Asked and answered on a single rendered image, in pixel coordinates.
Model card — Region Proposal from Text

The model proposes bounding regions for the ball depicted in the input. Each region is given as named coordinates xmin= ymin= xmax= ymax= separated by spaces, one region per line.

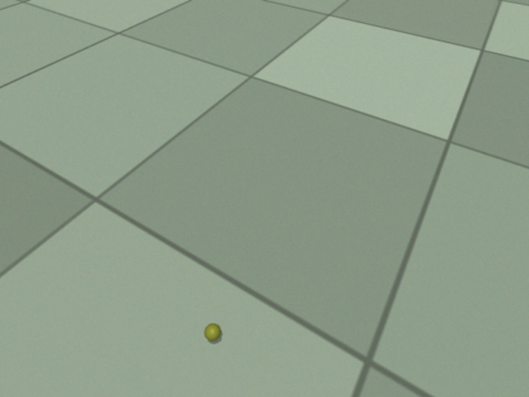
xmin=204 ymin=323 xmax=221 ymax=341

